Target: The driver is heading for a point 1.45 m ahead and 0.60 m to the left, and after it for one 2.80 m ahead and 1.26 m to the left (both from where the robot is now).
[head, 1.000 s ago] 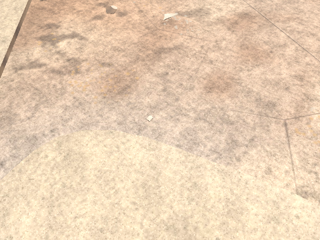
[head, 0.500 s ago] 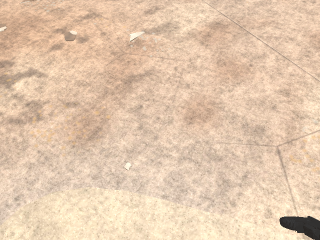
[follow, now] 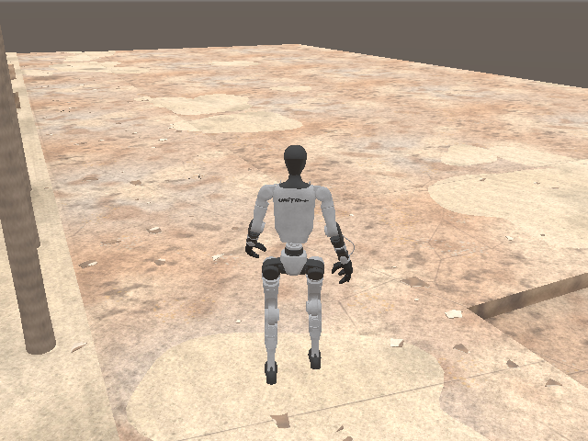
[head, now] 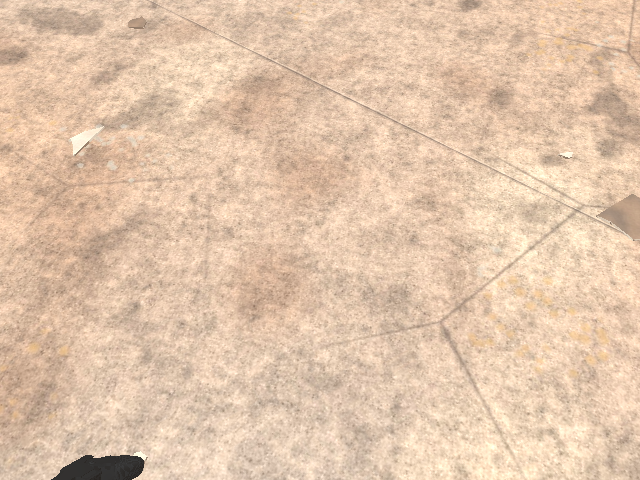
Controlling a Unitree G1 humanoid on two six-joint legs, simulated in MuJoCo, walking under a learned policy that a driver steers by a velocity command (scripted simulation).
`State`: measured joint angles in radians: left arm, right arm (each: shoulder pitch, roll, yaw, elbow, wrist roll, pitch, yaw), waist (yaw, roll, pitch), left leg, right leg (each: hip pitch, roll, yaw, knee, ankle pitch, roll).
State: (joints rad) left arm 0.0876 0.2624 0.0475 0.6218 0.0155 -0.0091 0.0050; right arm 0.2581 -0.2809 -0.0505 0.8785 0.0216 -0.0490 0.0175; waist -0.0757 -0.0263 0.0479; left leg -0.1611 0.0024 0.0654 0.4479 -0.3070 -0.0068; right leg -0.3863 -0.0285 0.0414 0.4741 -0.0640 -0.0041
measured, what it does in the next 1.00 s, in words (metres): steps on the spot, turning left: left foot, then right foot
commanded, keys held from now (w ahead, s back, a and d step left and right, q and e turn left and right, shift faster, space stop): q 0.74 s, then no key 0.26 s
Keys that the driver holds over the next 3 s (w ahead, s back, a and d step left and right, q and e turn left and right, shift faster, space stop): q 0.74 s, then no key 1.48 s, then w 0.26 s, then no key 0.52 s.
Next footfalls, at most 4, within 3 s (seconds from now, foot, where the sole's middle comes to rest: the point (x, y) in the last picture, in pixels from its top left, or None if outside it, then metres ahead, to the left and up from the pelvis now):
0.34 left None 0.05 0.13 -0.77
0.84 right None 0.14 -0.07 -0.77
1.16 left None -0.01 0.15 -0.77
2.82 left None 0.22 0.23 -0.77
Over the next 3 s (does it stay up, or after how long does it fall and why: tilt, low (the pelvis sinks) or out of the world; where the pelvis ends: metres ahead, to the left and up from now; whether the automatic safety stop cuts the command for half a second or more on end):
stays up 0.18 0.10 0.00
